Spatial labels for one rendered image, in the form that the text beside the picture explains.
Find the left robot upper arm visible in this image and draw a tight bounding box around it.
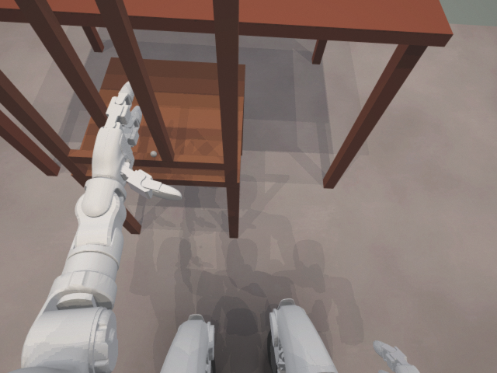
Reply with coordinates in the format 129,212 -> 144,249
8,306 -> 118,373

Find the right robot hand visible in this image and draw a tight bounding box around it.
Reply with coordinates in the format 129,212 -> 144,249
373,340 -> 420,373

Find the left robot forearm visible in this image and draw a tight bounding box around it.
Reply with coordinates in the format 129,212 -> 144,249
21,177 -> 127,368

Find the right robot thigh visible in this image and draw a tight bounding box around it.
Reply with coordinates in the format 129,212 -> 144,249
269,305 -> 338,373

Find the left robot hand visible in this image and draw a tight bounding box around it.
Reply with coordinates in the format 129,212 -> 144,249
92,82 -> 182,200

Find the chair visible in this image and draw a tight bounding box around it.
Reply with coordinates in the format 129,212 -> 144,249
0,0 -> 245,239

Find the right robot shin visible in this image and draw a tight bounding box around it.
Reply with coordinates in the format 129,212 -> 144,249
274,298 -> 295,373

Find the table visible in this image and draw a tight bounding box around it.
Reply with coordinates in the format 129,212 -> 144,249
0,0 -> 453,189

